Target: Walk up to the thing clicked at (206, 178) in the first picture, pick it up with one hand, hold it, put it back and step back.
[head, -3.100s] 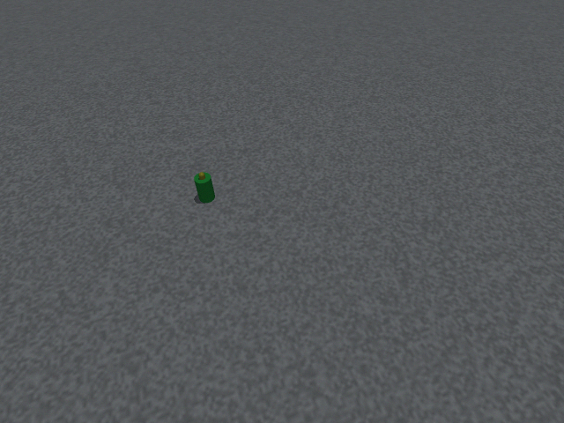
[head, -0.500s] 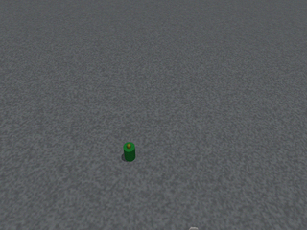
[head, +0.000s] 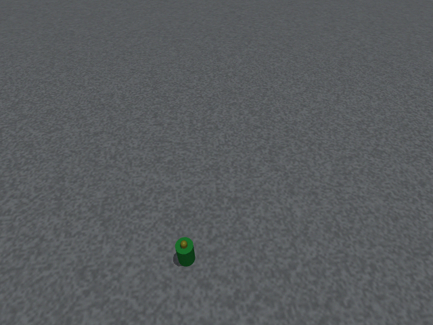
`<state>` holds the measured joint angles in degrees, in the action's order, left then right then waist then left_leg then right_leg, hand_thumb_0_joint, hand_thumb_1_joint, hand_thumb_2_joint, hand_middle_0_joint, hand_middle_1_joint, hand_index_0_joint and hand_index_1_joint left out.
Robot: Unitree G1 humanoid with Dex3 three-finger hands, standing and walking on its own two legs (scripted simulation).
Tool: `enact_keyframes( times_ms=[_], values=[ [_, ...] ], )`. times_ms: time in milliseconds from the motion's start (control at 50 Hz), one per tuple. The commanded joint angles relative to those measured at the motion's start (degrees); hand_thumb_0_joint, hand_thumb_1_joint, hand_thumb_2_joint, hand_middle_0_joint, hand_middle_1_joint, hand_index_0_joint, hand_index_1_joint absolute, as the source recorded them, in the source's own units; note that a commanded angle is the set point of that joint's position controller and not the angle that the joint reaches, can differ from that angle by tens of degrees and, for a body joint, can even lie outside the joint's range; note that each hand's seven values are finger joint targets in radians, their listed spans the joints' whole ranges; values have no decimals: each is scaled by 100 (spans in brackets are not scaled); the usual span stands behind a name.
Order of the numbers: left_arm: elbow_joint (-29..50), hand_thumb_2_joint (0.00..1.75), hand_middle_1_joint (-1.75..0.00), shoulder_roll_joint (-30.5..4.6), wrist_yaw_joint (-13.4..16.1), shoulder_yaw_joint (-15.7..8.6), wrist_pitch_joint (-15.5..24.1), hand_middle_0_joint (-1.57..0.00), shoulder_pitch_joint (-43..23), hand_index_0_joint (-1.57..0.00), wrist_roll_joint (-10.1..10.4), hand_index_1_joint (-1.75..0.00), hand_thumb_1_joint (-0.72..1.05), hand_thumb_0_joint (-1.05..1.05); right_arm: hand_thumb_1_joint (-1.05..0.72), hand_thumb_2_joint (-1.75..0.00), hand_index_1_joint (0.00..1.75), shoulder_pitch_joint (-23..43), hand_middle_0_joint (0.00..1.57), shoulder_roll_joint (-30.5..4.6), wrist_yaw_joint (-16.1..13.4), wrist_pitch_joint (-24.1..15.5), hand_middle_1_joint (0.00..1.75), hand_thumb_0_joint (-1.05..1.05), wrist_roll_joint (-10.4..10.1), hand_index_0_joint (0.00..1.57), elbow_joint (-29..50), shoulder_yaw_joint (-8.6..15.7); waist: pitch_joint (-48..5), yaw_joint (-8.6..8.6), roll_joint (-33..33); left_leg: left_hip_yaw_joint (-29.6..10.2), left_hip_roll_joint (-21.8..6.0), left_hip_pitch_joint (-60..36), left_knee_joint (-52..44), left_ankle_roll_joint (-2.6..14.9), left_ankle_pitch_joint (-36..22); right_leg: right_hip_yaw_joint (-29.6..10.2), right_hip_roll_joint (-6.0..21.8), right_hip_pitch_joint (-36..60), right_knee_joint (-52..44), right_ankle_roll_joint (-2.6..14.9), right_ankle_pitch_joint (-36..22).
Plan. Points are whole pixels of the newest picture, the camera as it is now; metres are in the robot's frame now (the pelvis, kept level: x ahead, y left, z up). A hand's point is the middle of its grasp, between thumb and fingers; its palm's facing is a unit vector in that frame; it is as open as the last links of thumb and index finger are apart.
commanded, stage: walk up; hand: left
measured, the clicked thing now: (185, 250) +0.57 +0.20 -0.68
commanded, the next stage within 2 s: none
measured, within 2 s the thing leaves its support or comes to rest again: neither
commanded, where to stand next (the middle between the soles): +0.25 -0.01 m, yaw +0 degrees
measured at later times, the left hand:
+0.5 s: hand (117, 288) +0.24 +0.25 -0.13, palm faces -0.05 -0.90 -0.42, open 7.4 cm
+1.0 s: hand (124, 279) +0.26 +0.25 -0.16, palm faces -0.01 -0.94 -0.34, open 7.4 cm
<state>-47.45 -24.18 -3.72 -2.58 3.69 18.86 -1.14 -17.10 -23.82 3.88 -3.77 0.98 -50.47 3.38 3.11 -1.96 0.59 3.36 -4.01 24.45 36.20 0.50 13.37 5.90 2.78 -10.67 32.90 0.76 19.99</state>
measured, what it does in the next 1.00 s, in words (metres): walks ahead: left foot, then right foot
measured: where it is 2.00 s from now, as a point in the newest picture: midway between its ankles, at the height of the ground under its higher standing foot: outside the picture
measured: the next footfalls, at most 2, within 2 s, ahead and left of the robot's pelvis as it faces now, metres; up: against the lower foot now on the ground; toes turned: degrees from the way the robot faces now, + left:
left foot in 0.02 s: +0.15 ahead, +0.12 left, +0.00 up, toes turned +5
right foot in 0.42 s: +0.27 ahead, -0.16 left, +0.00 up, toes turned -2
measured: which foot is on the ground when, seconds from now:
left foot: up 0.00-0.00, down 0.02-0.44, up 0.46-0.70, down 0.72-1.00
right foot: down 0.00-0.04, up 0.06-0.40, down 0.42-1.00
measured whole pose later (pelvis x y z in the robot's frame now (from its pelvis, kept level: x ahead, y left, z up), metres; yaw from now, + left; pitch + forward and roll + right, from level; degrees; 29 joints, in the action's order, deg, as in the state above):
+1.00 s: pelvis +0.20 -0.01 +0.00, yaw +1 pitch -2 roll -1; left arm -60.4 -21.7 -0.3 0.7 1.2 8.8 -0.1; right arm -5.7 -20.8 1.1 -0.4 -0.2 -59.1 -0.1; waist 4.0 -1.1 -0.3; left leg 0.8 -1.9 17.6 35.0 -0.2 15.5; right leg 2.2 2.7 -15.6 33.3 -1.7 15.7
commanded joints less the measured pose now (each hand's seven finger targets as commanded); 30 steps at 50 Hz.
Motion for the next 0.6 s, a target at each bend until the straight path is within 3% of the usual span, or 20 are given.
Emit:
enact_keyframes(
  times_ms=[0, 20, 40, 60, 80, 120, 140, 220, 260, 320, 340, 360, 380, 400, 420, 440, 460, 500, 520, 580],
  values=[
    [545, 90, -30, -1118, 103, -266, 81, -20, -290, -20, 13, -30, 90, 0, -90, -90, 30, -1037, 20, -1368, -167, -245, 30, 0, 34, 20, 88, 479, -420, 714, 343, -134, 164, -2463, -713, 225, 635, -528, 698, -1782, 577, 722, 147],
    [606, 90, -30, -647, 96, -137, 81, -20, -99, -20, 90, -30, 90, 0, -90, -90, 30, -1306, 20, -1918, -237, -292, 30, 0, 93, 20, 156, 617, -555, 778, 1791, -2717, -1302, -2984, -1793, 724, 1924, 8, -51, -2812, 2545, 273, 391],
    [463, 90, -30, -1138, 183, -277, 23, -20, 4, -20, 97, -30, 90, 0, -90, -90, 30, -1165, 20, -2163, -243, -288, 30, 0, -37, 20, 362, 647, -441, 751, 1331, -4344, -2184, -2808, -2371, 1427, 2198, -534, -299, -3209, 3208, 231, 1138],
    [387, 90, -30, -1420, 232, -286, 8, -20, -184, -20, 63, -30, 90, 0, -90, -90, 30, -975, 20, -1996, -250, -262, 30, 0, -123, 20, 371, 617, -45, 624, 544, -3939, -2143, -2268, -2183, 1536, 1603, -1001, -3, -3173, 3450, 240, 963],
    [323, 90, -30, -1349, 231, -294, 8, -20, -194, -20, 94, -30, 90, 0, -90, -90, 30, -786, 20, -1796, -269, -262, 30, 0, -113, 20, 420, 509, 137, 502, 312, -3208, -1871, -1985, -2126, 1446, 912, -1148, 78, -3024, 3436, 243, 711],
    [113, 90, -30, -1299, 204, -310, -4, -20, 66, -20, 112, -30, 90, 0, -90, -90, 30, -534, 20, -1571, -301, -280, 30, 0, -102, 20, 476, 408, 145, 308, 511, -2068, -1441, -1677, -1960, 1169, -59, -1118, 311, -2621, 2924, 184, 214],
    [36, 90, -30, -1235, 169, -308, -21, -20, 232, -20, 115, -30, 90, 0, -90, -90, 30, -422, 20, -1535, -303, -289, 30, 0, -108, 20, 476, 379, 53, 222, 719, -1615, -1328, -1483, -1937, 1136, -244, -942, 334, -2366, 2700, 135, 76],
    [140, 90, -30, -1095, 17, -341, -74, -20, -124, -20, 55, -30, 90, 0, -90, -90, 30, -370, 20, -1608, -269, -265, 30, 0, -31, 20, 596, 410, 145, 347, 950, -1183, -1215, -1172, -2141, 1302, 387, -586, 371, -2021, 1746, -23, -136],
    [171, 90, -30, -1091, -20, -358, -62, -20, -276, -20, 43, -30, 90, 0, -90, -90, 30, -286, 20, -1657, -248, -246, 30, 0, -41, 20, 629, 412, 232, 343, 940, -1092, -1156, -948, -2207, 1256, 977, -507, 357, -1811, 1254, -12, -422],
    [-22, 90, -30, -1004, 55, -355, -18, -20, -226, -20, 45, -30, 90, 0, -90, -90, 30, -73, 20, -1544, -252, -143, 30, 0, -44, 20, 659, 325, 187, 222, 861, -786, -988, -371, -1758, 1103, 557, -251, 64, -941, 728, -30, -719],
    [-73, 90, -30, -948, 100, -340, 13, -20, -94, -20, 41, -30, 90, 0, -90, -90, 30, 37, 20, -1544, -258, -96, 30, 0, -54, 20, 665, 321, 54, 120, 812, -691, -976, -425, -1341, 1042, 50, -173, -24, -621, 340, -10, -868],
    [-186, 90, -30, -934, 159, -342, 60, -20, 104, -20, 36, -30, 90, 0, -90, -90, 30, 107, 20, -1422, -269, -43, 30, 0, -81, 20, 682, 276, -140, -20, 534, -524, -860, -346, -772, 910, -354, -106, -173, -127, -22, 10, -1104],
    [-282, 90, -30, -1057, 224, -386, 114, -20, 325, -20, 33, -30, 90, 0, -90, -90, 30, -62, 20, -1120, -283, -3, 30, 0, -89, 20, 664, 162, -387, -93, 18, -282, -566, -266, 10, 712, -395, -258, -218, 440, -336, 62, -1044],
    [-265, 90, -30, -1379, 287, -467, 172, -20, 543, -20, -3, -30, 90, 0, -90, -90, 30, -278, 20, -791, -299, 2, 30, 0, -132, 20, 681, 46, -676, -195, -1005, 114, -126, 2, 1341, 457, 101, -1283, 528, 826, -996, 284, -878],
    [-82, 90, -30, -1788, 333, -530, 227, -20, 488, -20, -7, -30, 90, 0, -90, -90, 30, -471, 20, -516, -296, 35, 30, 0, -121, 20, 738, -80, -647, -60, -1683, -18, 424, 1038, 2300, 136, 1688, -3446, 1847, 1192, -1501, 788, -1088],
    [-77, 90, -30, -1974, 331, -544, 171, -20, 368, -20, 79, -30, 90, 0, -90, -90, 30, -343, 20, -1126, -397, 124, 30, 0, -89, 20, 586, 125, -474, -144, -1163, -455, 242, 1023, 2657, 163, 2085, -3846, 2206, 709, -1484, 1439, -980],
    [-39, 90, -30, -1850, 347, -512, 143, -20, 267, -20, 124, -30, 90, 0, -90, -90, 30, -230, 20, -1290, -417, 154, 30, 0, -107, 20, 507, 184, -230, -88, -839, -716, 110, 1064, 2866, 159, 1947, -3462, 2059, 464, -1401, 1549, -1080],
    [43, 90, -30, -1607, 403, -417, 122, -20, -147, -20, 127, -30, 90, 0, -90, -90, 30, -356, 20, -1225, -410, 169, 30, 0, -148, 20, 325, 183, -124, 93, -868, -713, -89, 929, 2524, 128, 1530, -2444, 1579, 161, -1248, 1280, -1158],
    [52, 90, -30, -1561, 412, -382, 116, -20, -201, -20, 95, -30, 90, 0, -90, -90, 30, -425, 20, -1181, -384, 180, 30, 0, -126, 20, 216, 175, -212, 134, -1014, -597, -46, 654, 2278, 109, 1357, -2086, 1422, -28, -1131, 1202, -1444],
    [71, 90, -30, -1427, 438, -313, 97, -20, -346, -20, 11, -30, 90, 0, -90, -90, 30, -318, 20, -963, -328, 248, 30, 0, -71, 20, 79, 149, -298, 110, -1065, -367, -12, -21, 1319, 27, 1101, -1495, 1233, -550, -898, 1146, -2012]
  ],
)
